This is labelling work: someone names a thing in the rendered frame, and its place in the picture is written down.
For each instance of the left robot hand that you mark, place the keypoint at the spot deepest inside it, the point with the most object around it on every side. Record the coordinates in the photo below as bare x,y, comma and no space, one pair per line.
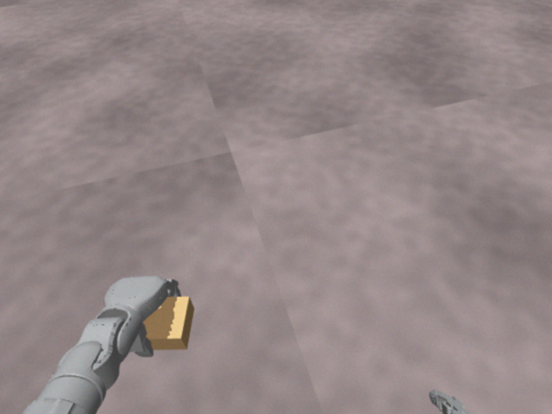
143,294

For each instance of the small box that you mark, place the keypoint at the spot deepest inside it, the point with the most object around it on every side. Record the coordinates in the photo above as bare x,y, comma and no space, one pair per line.
169,326

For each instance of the left robot arm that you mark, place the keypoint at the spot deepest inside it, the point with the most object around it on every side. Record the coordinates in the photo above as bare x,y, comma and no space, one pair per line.
91,367

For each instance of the right robot hand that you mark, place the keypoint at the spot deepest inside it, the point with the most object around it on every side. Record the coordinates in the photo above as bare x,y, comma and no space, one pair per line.
447,404

